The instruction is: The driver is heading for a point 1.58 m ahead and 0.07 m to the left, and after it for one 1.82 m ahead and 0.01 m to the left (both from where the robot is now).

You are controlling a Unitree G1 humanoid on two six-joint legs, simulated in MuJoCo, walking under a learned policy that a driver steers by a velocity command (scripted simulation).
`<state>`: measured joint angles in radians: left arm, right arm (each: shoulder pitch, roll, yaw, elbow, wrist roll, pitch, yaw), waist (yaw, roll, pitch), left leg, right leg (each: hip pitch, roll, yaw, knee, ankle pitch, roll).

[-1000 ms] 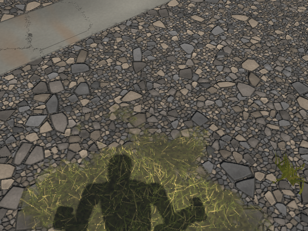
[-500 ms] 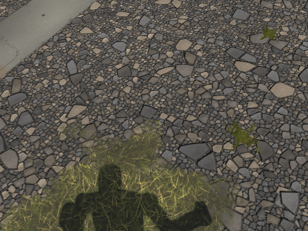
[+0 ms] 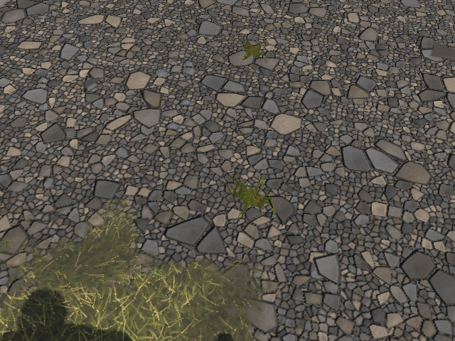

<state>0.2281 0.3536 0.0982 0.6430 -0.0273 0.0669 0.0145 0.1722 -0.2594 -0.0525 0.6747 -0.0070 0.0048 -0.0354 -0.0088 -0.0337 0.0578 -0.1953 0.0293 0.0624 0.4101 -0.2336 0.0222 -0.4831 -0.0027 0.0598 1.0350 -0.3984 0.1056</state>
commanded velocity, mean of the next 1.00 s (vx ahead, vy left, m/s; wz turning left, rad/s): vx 0.42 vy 0.00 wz -0.13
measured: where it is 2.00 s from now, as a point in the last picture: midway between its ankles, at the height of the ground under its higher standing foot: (243, 176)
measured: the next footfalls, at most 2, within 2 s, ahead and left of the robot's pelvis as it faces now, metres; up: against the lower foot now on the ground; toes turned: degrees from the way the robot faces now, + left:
right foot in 0.18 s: +0.05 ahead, -0.15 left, +0.00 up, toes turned -4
left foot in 0.64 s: +0.44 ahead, +0.04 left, +0.00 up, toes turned -4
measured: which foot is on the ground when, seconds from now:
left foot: down 0.00-0.18, up 0.20-0.62, down 0.64-1.00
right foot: up 0.00-0.16, down 0.18-0.66, up 0.68-1.00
